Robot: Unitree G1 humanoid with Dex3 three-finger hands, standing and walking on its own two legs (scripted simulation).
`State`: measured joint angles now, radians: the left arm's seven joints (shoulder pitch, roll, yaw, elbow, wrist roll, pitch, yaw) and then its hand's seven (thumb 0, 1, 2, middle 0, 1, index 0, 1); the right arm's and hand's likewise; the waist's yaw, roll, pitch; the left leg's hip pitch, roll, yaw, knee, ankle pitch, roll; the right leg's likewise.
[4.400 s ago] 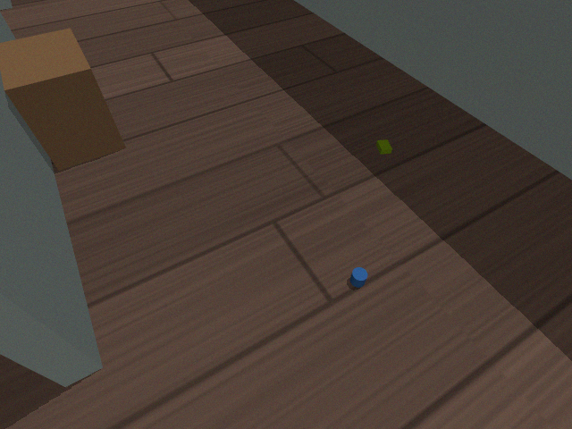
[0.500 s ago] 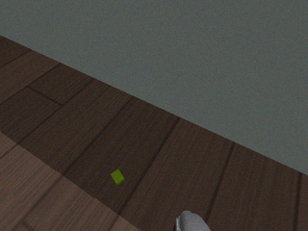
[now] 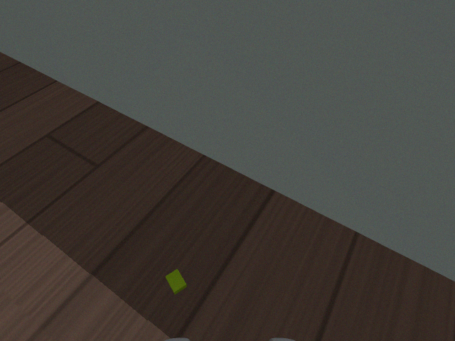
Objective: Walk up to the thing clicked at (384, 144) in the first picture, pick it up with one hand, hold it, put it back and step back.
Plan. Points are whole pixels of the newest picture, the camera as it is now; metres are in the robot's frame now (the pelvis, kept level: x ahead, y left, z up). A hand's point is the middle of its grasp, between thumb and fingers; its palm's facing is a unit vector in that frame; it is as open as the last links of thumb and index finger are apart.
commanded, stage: walk up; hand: left
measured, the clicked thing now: (176, 281) +0.44 +0.21 -0.74
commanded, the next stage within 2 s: stand in 1.16 s
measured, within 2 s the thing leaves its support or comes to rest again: neither
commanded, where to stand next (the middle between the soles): +0.05 -0.02 m, yaw -1 degrees
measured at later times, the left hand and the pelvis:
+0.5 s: hand out of the picture +0.11 +0.25 -0.13, palm faces +0.00 -0.94 -0.34, open 7.4 cm; pelvis +0.02 +0.00 +0.02, yaw +0 degrees
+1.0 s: hand out of the picture +0.11 +0.24 -0.13, palm faces -0.02 -0.94 -0.33, open 7.4 cm; pelvis +0.03 -0.01 +0.02, yaw +0 degrees
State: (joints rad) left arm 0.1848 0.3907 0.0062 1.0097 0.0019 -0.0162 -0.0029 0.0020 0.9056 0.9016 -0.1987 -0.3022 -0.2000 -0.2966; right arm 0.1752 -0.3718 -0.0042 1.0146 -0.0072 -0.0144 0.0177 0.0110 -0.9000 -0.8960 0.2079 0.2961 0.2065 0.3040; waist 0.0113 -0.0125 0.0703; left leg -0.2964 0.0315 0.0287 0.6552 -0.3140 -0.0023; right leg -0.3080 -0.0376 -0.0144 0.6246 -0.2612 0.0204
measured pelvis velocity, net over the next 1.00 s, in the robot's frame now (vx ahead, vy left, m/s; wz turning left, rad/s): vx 0.03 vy -0.01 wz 0.00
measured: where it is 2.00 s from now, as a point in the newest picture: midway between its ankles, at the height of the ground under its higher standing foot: outside the picture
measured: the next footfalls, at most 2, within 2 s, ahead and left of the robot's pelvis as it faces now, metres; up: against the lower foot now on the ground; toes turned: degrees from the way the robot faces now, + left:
none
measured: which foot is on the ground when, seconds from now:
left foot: down 0.00-1.00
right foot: down 0.00-1.00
